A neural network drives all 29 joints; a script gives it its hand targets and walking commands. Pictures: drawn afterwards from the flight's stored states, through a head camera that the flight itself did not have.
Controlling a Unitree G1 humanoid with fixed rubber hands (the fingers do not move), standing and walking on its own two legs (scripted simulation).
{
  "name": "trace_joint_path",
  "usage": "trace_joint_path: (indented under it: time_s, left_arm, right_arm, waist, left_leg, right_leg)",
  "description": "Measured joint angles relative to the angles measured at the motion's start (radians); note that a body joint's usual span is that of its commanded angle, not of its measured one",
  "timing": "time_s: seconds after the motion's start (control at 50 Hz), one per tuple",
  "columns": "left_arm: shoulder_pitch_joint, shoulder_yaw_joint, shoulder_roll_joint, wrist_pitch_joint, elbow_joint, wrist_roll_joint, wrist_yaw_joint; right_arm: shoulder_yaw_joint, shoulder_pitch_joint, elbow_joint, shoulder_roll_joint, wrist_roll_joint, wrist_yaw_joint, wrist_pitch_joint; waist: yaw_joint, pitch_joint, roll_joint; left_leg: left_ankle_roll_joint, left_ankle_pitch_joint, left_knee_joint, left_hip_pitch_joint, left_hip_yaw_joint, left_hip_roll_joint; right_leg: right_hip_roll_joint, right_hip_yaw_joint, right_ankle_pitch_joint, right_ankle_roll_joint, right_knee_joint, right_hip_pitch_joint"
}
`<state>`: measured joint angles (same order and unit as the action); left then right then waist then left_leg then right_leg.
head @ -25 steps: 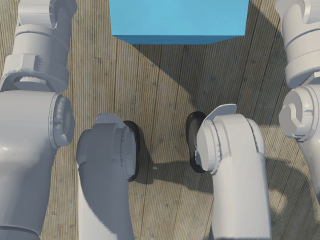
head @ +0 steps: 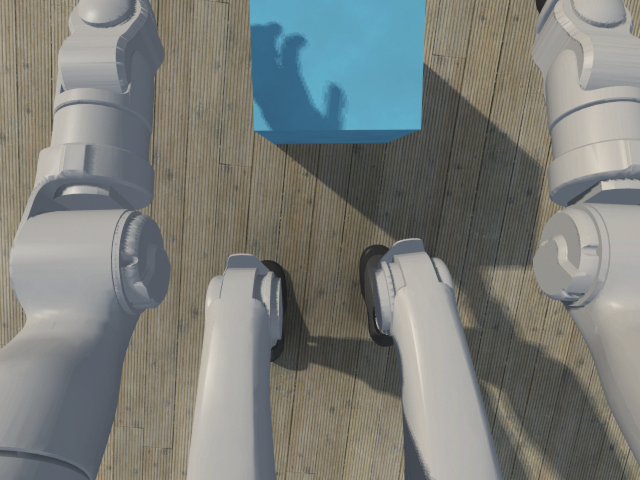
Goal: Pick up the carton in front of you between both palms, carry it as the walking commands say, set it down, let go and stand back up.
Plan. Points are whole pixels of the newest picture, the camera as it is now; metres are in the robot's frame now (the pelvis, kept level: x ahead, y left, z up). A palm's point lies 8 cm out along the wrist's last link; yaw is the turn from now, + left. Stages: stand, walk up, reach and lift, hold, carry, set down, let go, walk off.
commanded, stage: set down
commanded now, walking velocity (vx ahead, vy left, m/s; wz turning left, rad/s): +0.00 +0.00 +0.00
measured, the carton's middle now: (332, 71) +0.55 -0.05 -0.36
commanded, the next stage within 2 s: let go in 0.44 s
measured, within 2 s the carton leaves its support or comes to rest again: neither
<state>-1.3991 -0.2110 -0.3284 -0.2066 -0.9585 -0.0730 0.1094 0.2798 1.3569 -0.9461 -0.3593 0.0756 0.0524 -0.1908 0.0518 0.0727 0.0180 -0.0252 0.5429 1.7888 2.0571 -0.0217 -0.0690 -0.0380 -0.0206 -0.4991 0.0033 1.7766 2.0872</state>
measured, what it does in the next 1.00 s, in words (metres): rises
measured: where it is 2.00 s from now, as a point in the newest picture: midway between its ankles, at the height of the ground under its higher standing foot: (325, 320)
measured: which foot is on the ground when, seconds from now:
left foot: down 0.00-1.00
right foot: down 0.00-1.00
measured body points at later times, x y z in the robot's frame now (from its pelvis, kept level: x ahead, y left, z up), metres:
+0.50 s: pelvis +0.02 +0.00 +0.14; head +0.35 -0.02 +0.46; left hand +0.59 +0.15 +0.04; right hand +0.55 -0.25 +0.04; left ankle +0.09 +0.12 -0.45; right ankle +0.10 -0.11 -0.45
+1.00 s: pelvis +0.08 -0.01 +0.25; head +0.29 -0.01 +0.65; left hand +0.44 +0.19 +0.13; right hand +0.41 -0.26 +0.14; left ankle +0.09 +0.12 -0.45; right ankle +0.10 -0.11 -0.45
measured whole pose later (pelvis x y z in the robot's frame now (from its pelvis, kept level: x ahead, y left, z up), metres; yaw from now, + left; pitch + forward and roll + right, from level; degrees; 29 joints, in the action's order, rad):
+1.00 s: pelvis +0.08 -0.01 +0.25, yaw -1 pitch +31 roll +1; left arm -0.39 -0.18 -0.16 -0.06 -0.62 0.06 0.00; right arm 0.19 0.37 -0.64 -0.21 -0.03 -0.08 -0.04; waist 0.03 -0.08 0.00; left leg -0.01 0.30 0.74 0.98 -0.06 -0.04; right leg -0.04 -0.04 -0.27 -0.01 0.74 1.00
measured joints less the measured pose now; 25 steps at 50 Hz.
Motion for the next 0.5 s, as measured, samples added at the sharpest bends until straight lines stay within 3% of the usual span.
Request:
trace_joint_path:
  time_s: [0.2, 0.5]
  left_arm:
    - [0.079, -0.016, 0.013, -0.024, 0.059, 0.012, -0.018]
    - [0.158, -0.083, 0.063, 0.016, 0.048, 0.101, -0.057]
  right_arm:
    - [0.002, -0.071, 0.055, 0.001, 0.005, -0.03, -0.027]
    - [0.072, -0.152, 0.039, 0.048, -0.094, -0.071, 0.02]
  waist:
    - [0.0, -0.061, 0.0]
    - [-0.009, -0.104, 0.003]
  left_leg:
    - [0.003, -0.048, -0.219, -0.149, -0.006, 0.003]
    - [0.005, -0.169, -0.586, -0.411, -0.023, 0.009]
  right_leg:
    - [-0.004, -0.012, 0.045, 0.001, -0.214, -0.148]
    - [-0.001, -0.019, 0.161, 0.001, -0.583, -0.415]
